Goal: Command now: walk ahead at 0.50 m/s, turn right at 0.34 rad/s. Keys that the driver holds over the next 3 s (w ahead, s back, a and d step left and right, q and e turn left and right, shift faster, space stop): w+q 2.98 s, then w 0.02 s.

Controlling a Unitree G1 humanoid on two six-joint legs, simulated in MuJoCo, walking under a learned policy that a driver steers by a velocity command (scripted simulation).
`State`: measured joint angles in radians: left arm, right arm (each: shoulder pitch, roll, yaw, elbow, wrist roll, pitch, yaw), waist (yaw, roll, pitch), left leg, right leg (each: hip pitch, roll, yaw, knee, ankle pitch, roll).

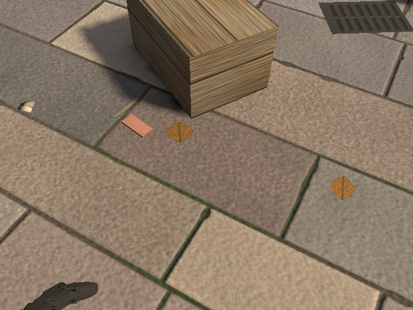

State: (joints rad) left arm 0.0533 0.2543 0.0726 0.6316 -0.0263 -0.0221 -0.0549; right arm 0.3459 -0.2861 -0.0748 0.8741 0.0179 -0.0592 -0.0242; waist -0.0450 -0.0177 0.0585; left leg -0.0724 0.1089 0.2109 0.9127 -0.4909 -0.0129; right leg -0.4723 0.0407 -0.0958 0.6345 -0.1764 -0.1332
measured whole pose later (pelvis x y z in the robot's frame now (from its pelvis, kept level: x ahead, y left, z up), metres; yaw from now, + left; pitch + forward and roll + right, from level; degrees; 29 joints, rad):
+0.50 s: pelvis +0.31 +0.05 -0.01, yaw +9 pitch +3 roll -1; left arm 0.33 0.27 0.08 0.82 0.00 -0.05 0.03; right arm 0.07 -0.25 -0.05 0.69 0.02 -0.07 0.06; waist 0.04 0.03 0.03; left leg -0.57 -0.02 0.06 0.60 -0.08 0.10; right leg 0.04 -0.03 -0.19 0.58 -0.48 0.00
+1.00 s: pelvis +0.61 +0.08 +0.01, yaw +27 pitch +3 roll -1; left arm 0.09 0.26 0.04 0.65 0.01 -0.12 -0.01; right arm 0.33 -0.30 -0.08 0.72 0.02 -0.04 -0.01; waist -0.05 0.04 -0.02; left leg -0.27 -0.09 -0.20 0.91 -0.52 0.04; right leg -0.47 0.03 0.02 0.56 -0.15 -0.01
